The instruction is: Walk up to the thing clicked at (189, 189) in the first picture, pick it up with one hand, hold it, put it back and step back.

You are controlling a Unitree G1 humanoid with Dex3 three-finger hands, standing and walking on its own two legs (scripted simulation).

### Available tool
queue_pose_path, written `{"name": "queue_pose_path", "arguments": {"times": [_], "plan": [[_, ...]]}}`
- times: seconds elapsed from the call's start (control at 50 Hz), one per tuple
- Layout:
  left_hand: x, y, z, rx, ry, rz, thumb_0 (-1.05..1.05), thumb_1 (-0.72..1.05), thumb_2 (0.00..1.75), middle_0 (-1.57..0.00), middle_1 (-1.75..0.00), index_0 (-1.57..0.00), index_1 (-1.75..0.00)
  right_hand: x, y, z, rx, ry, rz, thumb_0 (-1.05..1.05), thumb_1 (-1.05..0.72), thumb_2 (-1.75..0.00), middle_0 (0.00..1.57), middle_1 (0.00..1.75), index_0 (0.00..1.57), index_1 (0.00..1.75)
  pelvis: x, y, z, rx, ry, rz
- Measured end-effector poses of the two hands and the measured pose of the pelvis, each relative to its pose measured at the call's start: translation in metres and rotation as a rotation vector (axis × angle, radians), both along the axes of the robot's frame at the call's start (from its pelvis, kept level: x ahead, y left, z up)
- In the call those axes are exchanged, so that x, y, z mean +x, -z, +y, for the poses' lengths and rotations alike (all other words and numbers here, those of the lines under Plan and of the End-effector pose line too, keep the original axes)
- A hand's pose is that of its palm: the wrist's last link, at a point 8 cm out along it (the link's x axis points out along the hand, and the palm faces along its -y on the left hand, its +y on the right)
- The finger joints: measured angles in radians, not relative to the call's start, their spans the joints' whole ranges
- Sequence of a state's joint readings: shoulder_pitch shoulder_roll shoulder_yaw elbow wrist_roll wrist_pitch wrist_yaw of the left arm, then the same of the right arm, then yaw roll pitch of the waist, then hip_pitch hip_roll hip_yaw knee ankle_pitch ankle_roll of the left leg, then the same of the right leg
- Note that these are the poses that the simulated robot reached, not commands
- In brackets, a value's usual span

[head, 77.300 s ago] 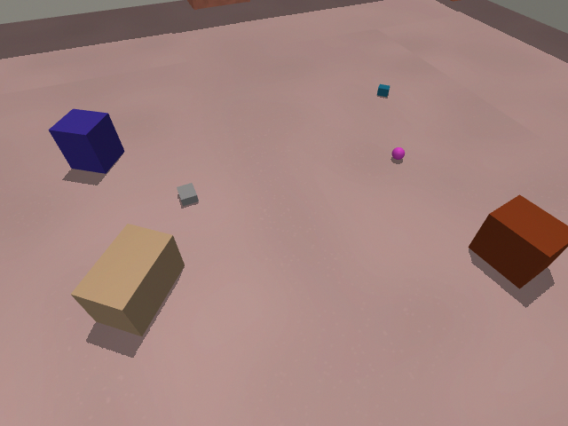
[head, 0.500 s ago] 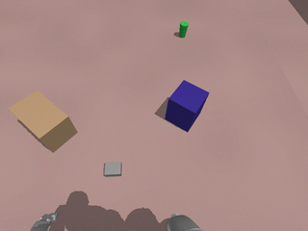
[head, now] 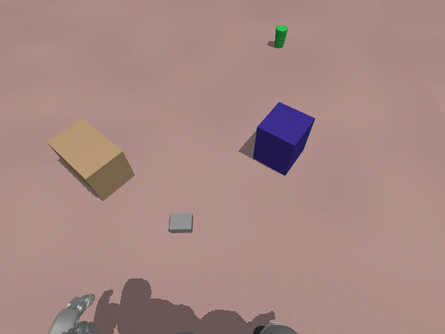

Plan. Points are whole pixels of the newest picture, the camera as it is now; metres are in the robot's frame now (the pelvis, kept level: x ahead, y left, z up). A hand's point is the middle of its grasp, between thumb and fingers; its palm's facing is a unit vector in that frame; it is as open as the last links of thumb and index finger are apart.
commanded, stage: step back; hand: left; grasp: from above
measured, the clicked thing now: (181, 222) +0.62 +0.23 -0.74
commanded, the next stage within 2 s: none
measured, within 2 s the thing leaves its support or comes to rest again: neither
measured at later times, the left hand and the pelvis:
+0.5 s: hand out of the picture -0.07 +0.24 -0.15, palm faces -0.07 -0.91 -0.41, open 7.4 cm; pelvis -0.16 -0.03 -0.01, yaw -3 degrees
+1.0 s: hand out of the picture -0.21 +0.22 -0.15, palm faces +0.01 -0.94 -0.35, open 7.4 cm; pelvis -0.32 -0.04 +0.01, yaw +0 degrees
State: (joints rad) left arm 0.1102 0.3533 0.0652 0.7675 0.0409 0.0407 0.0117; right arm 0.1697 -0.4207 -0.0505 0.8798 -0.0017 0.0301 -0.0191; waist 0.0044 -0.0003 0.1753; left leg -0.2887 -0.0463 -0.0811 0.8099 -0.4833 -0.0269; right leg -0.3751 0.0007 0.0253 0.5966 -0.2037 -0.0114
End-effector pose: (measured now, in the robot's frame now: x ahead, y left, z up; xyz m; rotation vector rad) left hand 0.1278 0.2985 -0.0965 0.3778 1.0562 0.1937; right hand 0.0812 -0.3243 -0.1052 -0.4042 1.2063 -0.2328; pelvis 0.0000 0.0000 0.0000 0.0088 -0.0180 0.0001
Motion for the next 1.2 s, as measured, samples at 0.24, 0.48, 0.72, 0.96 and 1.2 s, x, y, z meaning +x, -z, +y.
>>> {"name": "queue_pose_path", "arguments": {"times": [0.24,0.48,0.72,0.96,1.2], "plan": [[-0.088,0.011,0.016,-0.047,-0.049,0.063,0.01,0.9,0.89,-0.21,-0.3,-0.2,-0.3,-0.065,-0.025,0.022,-0.011,-0.025,-0.038,0.0,-0.91,-0.9,0.21,0.3,0.2,0.3,-0.065,-0.009,0.004,-0.033,0.018,-0.017],[-0.189,0.013,-0.016,0.032,-0.013,0.134,0.01,0.9,0.89,-0.21,-0.3,-0.2,-0.3,-0.116,0.006,-0.029,0.015,0.0,-0.163,0.0,-0.91,-0.9,0.21,0.3,0.2,0.3,-0.154,0.013,-0.031,-0.06,0.058,-0.055],[-0.24,-0.009,-0.031,0.043,-0.013,0.025,0.01,0.9,0.89,-0.21,-0.3,-0.2,-0.3,-0.24,0.011,-0.035,0.027,0.009,0.022,0.0,-0.91,-0.9,0.2,0.3,0.2,0.3,-0.225,0.001,-0.039,0.007,0.005,-0.004],[-0.324,0.014,-0.032,-0.051,-0.056,0.044,0.0,0.9,0.89,-0.21,-0.3,-0.2,-0.3,-0.32,-0.015,-0.019,-0.003,-0.033,0.019,0.0,-0.91,-0.9,0.21,0.3,0.2,0.3,-0.307,-0.005,-0.038,-0.031,-0.017,-0.028],[-0.457,0.019,-0.055,0.029,-0.039,0.169,0.01,0.9,0.89,-0.21,-0.3,-0.2,-0.3,-0.346,0.001,-0.064,0.018,-0.039,-0.172,0.0,-0.91,-0.9,0.2,0.3,0.2,0.3,-0.402,0.012,-0.069,-0.061,0.052,-0.048]]}}
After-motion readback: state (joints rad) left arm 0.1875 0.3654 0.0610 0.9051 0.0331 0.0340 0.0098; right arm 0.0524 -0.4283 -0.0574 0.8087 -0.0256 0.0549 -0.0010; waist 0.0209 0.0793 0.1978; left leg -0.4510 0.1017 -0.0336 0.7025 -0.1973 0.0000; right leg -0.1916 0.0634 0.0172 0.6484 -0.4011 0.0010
